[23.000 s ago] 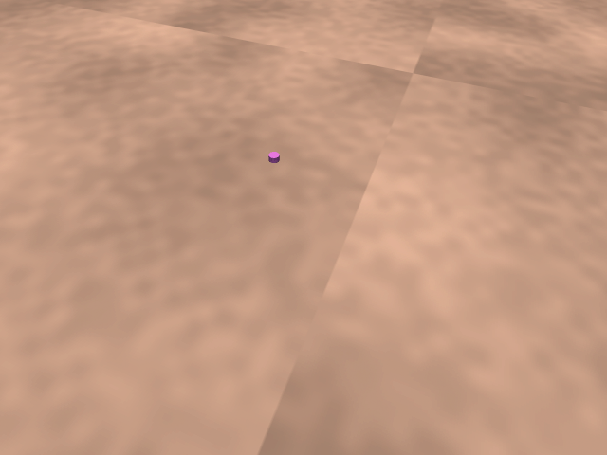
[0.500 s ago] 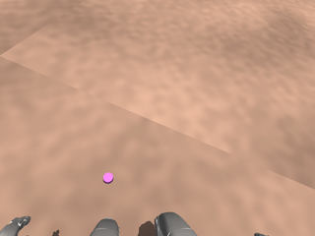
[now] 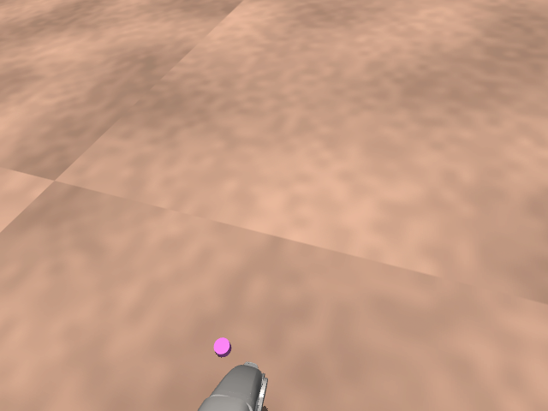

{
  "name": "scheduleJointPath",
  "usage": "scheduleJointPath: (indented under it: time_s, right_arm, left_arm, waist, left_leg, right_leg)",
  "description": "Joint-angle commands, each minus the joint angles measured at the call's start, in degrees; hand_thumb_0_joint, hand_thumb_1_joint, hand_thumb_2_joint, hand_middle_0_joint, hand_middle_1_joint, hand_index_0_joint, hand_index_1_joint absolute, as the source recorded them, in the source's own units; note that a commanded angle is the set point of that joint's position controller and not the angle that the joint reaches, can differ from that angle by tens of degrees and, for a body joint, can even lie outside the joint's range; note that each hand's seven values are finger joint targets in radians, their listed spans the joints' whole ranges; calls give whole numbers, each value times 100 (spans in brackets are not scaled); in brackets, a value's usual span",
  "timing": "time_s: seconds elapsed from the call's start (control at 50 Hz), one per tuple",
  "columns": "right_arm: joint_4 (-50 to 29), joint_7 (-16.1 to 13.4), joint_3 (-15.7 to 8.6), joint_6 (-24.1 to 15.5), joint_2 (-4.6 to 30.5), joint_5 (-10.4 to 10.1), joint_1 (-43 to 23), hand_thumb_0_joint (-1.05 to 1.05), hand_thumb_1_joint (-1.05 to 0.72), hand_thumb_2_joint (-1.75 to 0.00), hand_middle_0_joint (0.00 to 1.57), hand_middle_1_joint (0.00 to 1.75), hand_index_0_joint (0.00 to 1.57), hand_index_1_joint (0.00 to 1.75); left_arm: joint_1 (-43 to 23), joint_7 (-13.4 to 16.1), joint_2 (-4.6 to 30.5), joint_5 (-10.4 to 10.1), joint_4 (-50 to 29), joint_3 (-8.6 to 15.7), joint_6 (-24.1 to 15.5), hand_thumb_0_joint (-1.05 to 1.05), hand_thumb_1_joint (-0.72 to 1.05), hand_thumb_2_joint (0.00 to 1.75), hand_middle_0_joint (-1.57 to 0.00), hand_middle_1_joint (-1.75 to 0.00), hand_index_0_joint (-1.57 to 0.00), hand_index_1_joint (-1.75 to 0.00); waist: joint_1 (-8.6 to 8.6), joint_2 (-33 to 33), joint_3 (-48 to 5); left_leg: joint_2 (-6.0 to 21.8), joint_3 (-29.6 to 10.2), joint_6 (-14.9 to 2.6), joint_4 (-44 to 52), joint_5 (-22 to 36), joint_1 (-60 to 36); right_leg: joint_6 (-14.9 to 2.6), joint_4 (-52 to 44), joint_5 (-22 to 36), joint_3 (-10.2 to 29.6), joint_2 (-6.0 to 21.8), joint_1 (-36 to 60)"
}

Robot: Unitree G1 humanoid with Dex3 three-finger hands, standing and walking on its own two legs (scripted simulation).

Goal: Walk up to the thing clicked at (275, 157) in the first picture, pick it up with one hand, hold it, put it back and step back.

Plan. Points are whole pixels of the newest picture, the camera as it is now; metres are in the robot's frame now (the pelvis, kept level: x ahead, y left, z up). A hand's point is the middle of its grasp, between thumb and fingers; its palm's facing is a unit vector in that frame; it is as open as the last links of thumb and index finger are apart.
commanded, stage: walk up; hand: left
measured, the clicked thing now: (222, 347) +0.43 +0.27 -0.75
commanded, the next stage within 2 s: stand in 0.62 s
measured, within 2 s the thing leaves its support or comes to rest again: neither
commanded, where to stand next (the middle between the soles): +0.05 +0.02 m, yaw +1 degrees
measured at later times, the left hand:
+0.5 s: hand out of the picture +0.10 +0.30 -0.17, palm faces +0.02 -0.94 -0.34, open 7.4 cm
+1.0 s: hand out of the picture +0.04 +0.28 -0.13, palm faces +0.02 -0.92 -0.39, open 7.4 cm
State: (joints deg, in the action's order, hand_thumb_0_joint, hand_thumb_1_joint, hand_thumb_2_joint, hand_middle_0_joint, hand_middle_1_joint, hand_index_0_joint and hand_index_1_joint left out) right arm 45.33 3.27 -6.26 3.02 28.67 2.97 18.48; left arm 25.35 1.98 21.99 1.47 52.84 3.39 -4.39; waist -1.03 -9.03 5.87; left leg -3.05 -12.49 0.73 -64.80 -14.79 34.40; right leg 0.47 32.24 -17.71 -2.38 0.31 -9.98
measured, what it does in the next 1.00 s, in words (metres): steps on the spot: left foot, then right foot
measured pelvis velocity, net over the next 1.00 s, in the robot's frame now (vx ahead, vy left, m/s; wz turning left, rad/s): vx -0.03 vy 0.01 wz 0.04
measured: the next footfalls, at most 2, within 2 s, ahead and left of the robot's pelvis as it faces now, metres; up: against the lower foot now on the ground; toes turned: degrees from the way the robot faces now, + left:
left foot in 0.20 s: +0.09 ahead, +0.19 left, +0.00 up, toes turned +1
right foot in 0.60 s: +0.10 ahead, -0.10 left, +0.00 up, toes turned +2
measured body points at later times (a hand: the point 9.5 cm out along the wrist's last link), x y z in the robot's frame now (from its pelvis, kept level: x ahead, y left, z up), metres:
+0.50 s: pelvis +0.01 +0.04 -0.01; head +0.06 +0.07 +0.43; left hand +0.09 +0.35 -0.15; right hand +0.11 -0.29 -0.10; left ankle +0.05 +0.18 -0.73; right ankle +0.08 -0.10 -0.70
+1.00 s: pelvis -0.03 +0.01 +0.01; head -0.03 -0.01 +0.45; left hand +0.04 +0.32 -0.11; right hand +0.04 -0.29 -0.13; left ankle -0.01 +0.15 -0.73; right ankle +0.06 -0.10 -0.73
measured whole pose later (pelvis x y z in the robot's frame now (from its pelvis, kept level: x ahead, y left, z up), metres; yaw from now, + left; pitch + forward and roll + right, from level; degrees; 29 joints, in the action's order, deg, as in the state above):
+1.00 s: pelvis -0.03 +0.01 +0.01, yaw +2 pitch -5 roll +1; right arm 59.0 1.1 -1.0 -0.1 19.8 1.0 11.1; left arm 8.7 -1.1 21.7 0.7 58.2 0.7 -0.6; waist -0.1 -0.3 4.5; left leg -0.1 -1.4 0.8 -30.1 -17.5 10.8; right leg -0.5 31.4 -12.8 0.4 1.3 -16.9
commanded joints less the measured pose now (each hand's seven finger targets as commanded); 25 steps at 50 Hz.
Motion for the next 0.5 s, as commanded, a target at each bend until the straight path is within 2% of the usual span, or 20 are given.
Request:
scheduleJointPath:
  time_s: [0.0,0.02,0.06,0.08,0.12,0.14,0.16,0.18,0.2,0.22,0.24,0.26,0.28,0.3,0.32,0.36,0.4,0.42,0.44,0.48]
  right_arm:
    - [-508,-65,-246,60,735,-59,95,0,-90,-90,20,30,20,30]
    - [-488,-106,-235,47,723,-102,76,0,-90,-90,20,30,20,30]
    - [-464,-176,-194,-32,661,-212,-145,0,-90,-90,20,30,20,30]
    - [-474,-190,-151,-118,628,-259,-335,0,-90,-90,20,30,20,30]
    - [-386,-166,-92,-274,517,-301,-409,0,-90,-90,20,30,20,30]
    - [-279,-162,-109,-333,521,-293,-264,0,-90,-90,20,30,20,30]
    - [-113,-182,-157,-408,589,-274,135,0,-90,-90,20,30,20,30]
    - [72,-238,-249,-503,765,-243,546,0,-90,-90,20,30,20,30]
    - [14,-291,-361,-569,1133,-158,595,0,-90,-90,20,30,20,30]
    - [-108,-314,-393,-601,1635,-156,612,0,-90,-90,20,30,20,30]
    - [-6,-275,-438,-572,1899,-322,670,0,-90,-90,20,30,20,30]
    - [-35,-304,-414,-557,1679,-314,433,0,-90,-90,20,30,20,30]
    - [-109,-335,-294,-574,1317,-282,166,0,-90,-90,20,30,20,30]
    - [-144,-376,-159,-640,1030,-264,-5,0,-90,-90,20,30,20,30]
    - [-94,-411,-91,-707,890,-293,-58,0,-90,-90,20,30,20,30]
    - [-32,-455,-51,-771,925,-261,-180,0,-90,-90,20,30,20,30]
    - [-64,-537,-55,-721,942,-210,-236,0,-90,-90,20,30,20,30]
    - [-103,-578,-65,-683,947,-232,-244,0,-90,-90,20,30,20,30]
    - [-137,-613,-58,-640,941,-237,-296,0,-90,-90,20,30,20,30]
    - [-231,-647,-84,-519,1007,-224,-481,0,-90,-90,20,30,20,30]
  left_arm:
    - [-502,300,1774,-79,-732,539,-167,0,90,90,-20,-30,-20,-30]
    - [-525,271,1743,-73,-779,533,-144,0,90,90,-20,-30,-20,-30]
    - [-399,199,1674,-20,-795,509,-106,0,90,90,-20,-30,-20,-30]
    - [-326,156,1606,5,-827,480,-75,0,90,90,-20,-30,-20,-30]
    - [-441,71,1635,9,-874,449,-3,0,90,90,-20,-30,-20,-30]
    - [-569,26,1710,-10,-918,436,45,0,90,90,-20,-30,-20,-30]
    - [-678,-16,1653,-27,-982,389,116,0,90,90,-20,-30,-20,-30]
    - [-463,-42,1320,-38,-974,280,172,0,90,90,-20,-30,-20,-30]
    - [-82,-63,891,-98,-991,116,172,0,90,90,-20,-30,-20,-30]
    - [-162,-47,856,-104,-1107,77,161,0,90,90,-20,-30,-20,-30]
    - [-719,44,1484,-54,-1029,245,182,0,90,90,-20,-30,-20,-30]
    - [-1004,45,1726,-30,-1051,268,149,0,90,90,-20,-30,-20,-30]
    - [-1040,23,1680,-75,-954,287,159,0,90,90,-20,-30,-20,-30]
    - [-881,-17,1522,-119,-841,293,196,0,90,90,-20,-30,-20,-30]
    - [-723,-63,1388,-135,-772,280,248,0,90,90,-20,-30,-20,-30]
    - [-729,-101,1206,-155,-680,278,361,0,90,90,-20,-30,-20,-30]
    - [-943,-99,1130,-132,-789,290,419,0,90,90,-20,-30,-20,-30]
    - [-1034,-91,1151,-116,-816,306,443,0,90,90,-20,-30,-20,-30]
    - [-1057,-92,1143,-120,-832,321,478,0,90,90,-20,-30,-20,-30]
    - [-1143,-110,1184,-112,-822,354,575,0,90,90,-20,-30,-20,-30]
  waist:
    - [153,1957,38]
    - [95,2165,20]
    - [-97,2528,-95]
    - [-253,2630,-261]
    - [-290,2865,-408]
    - [-136,2860,-513]
    - [120,2498,-758]
    - [285,1467,-977]
    - [270,392,-1077]
    - [294,-313,-999]
    - [492,-62,-925]
    - [404,241,-518]
    - [310,537,-224]
    - [171,641,-153]
    - [78,577,-168]
    - [26,186,-143]
    - [83,-166,-272]
    - [101,-281,-323]
    - [104,-418,-418]
    - [131,-609,-575]
  left_leg:
    - [26,-111,-2,-225,-265,70]
    - [36,13,-1,-38,-410,84]
    - [172,321,-30,726,-539,-26]
    - [245,625,-90,1323,-602,-201]
    - [224,1220,-125,2311,-640,-856]
    - [181,1383,-184,2730,-435,-1340]
    - [84,1422,-247,3274,-166,-2170]
    - [23,1084,-288,3691,-211,-2794]
    - [755,-292,-603,3783,-404,-3387]
    - [2129,-2654,-1278,4110,-170,-3505]
    - [2675,-3598,-2026,4403,-516,-2918]
    - [2586,-3203,-2134,4387,-325,-2501]
    - [2126,-1905,-1809,4123,219,-2181]
    - [1725,-1171,-1423,3869,803,-2257]
    - [1606,-744,-1235,3738,1465,-2330]
    - [1638,-518,-1229,3669,2305,-1708]
    - [1769,-247,-1375,3393,3738,-1829]
    - [1774,-126,-1412,3302,4189,-1853]
    - [1745,-47,-1420,3227,4367,-1931]
    - [1687,-118,-1370,3140,3927,-1722]
  right_leg:
    - [-992,-523,3568,918,1676,-339]
    - [-1069,-402,3743,820,1657,-173]
    - [-1119,-190,3629,722,1533,194]
    - [-1071,-17,3428,606,1368,420]
    - [-1053,210,2815,484,1231,278]
    - [-1035,427,2434,492,1251,32]
    - [-990,1098,1871,426,1209,-378]
    - [-774,2375,1265,281,931,-742]
    - [-447,3097,-83,190,631,-1781]
    - [-275,3572,-1687,299,-138,-2881]
    - [-360,3748,-1924,921,20,-2731]
    - [-323,3742,-1766,986,227,-2704]
    - [-313,3678,-1478,1032,310,-2567]
    - [-320,3402,-1136,1121,301,-2548]
    - [-305,3094,-854,972,366,-2488]
    - [-228,2624,-677,757,375,-1773]
    - [-169,2275,-697,555,338,-1609]
    - [-161,2277,-683,476,278,-1604]
    - [-137,2121,-663,394,226,-1524]
    - [-128,1881,-675,294,106,-1248]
